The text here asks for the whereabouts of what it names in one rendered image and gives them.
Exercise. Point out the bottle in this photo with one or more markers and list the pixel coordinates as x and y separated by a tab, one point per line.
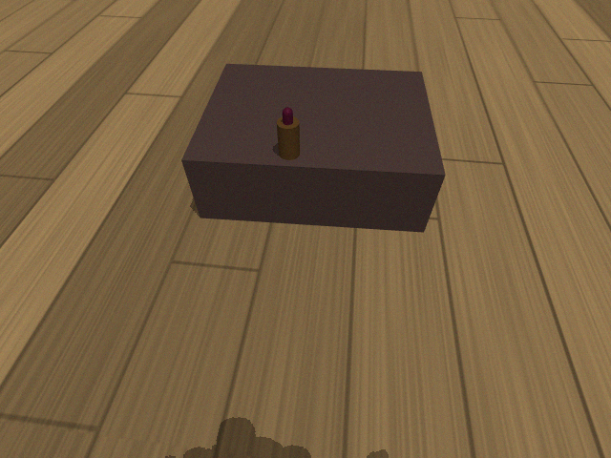
288	129

